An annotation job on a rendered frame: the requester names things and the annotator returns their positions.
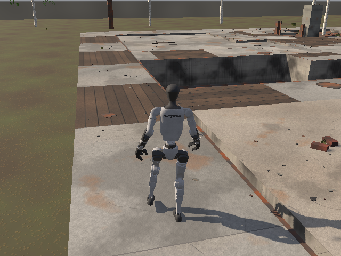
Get robot left hand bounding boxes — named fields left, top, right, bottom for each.
left=135, top=148, right=148, bottom=160

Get robot right hand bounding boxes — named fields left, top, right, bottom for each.
left=188, top=142, right=200, bottom=151

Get right robot thigh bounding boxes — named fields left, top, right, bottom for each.
left=174, top=149, right=189, bottom=189

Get right robot forearm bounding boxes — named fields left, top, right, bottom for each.
left=192, top=128, right=200, bottom=145

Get robot thigh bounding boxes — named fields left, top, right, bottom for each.
left=174, top=149, right=189, bottom=189
left=152, top=147, right=163, bottom=175

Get robot right upper arm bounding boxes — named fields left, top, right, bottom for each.
left=183, top=108, right=197, bottom=136

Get robot left upper arm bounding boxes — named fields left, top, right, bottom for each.
left=145, top=107, right=161, bottom=137

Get left robot thigh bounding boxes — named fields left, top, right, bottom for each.
left=152, top=147, right=163, bottom=175

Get left robot forearm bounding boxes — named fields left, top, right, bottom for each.
left=137, top=128, right=150, bottom=150

